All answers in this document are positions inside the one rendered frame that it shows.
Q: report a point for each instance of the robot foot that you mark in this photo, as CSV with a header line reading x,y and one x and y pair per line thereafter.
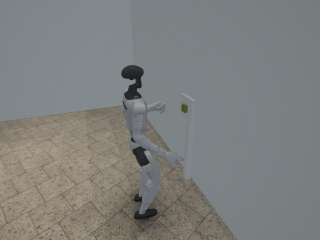
x,y
148,213
138,198

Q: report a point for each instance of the robot right upper arm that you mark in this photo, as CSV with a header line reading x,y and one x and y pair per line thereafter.
x,y
139,112

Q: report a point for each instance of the panel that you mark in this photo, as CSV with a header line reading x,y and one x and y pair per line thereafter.
x,y
189,133

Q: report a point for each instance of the button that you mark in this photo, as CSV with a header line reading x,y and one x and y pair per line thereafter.
x,y
184,108

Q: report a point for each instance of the right robot hand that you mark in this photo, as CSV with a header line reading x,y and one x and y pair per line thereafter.
x,y
171,158

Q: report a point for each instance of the left robot foot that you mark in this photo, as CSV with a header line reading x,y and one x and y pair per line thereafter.
x,y
138,198

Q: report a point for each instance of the right robot foot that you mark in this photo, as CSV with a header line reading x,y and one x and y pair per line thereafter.
x,y
148,213

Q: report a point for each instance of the left robot hand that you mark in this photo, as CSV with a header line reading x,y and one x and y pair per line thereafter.
x,y
159,106

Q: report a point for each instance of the right robot forearm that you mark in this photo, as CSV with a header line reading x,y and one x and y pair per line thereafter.
x,y
146,143

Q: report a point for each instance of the left robot forearm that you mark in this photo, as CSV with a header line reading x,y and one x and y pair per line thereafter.
x,y
150,108

